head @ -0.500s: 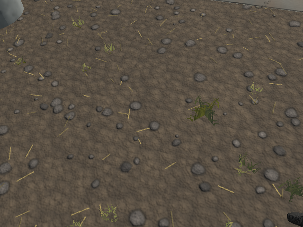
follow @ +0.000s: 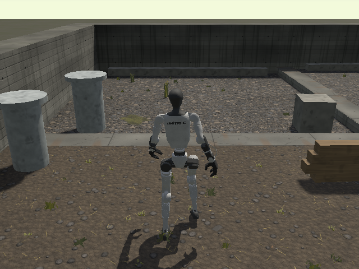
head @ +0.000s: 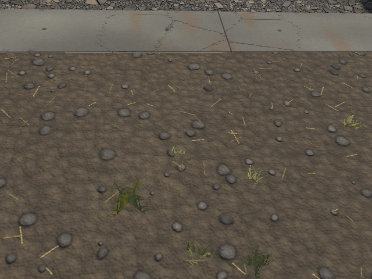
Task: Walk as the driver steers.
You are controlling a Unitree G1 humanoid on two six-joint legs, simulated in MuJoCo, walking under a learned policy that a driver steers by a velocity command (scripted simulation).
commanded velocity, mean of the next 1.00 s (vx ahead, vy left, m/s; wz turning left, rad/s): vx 0.96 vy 0.00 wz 0.62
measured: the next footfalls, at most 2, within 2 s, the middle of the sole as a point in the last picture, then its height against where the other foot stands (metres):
right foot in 0.14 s outside the picture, level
left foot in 0.60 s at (147, 238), level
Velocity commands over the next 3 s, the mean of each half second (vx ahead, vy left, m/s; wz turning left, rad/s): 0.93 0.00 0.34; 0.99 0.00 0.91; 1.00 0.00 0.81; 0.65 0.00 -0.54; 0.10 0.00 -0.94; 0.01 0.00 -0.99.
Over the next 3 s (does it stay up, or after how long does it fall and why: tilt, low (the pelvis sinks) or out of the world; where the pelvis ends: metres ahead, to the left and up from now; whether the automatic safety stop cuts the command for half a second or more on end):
stays up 1.44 0.90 0.00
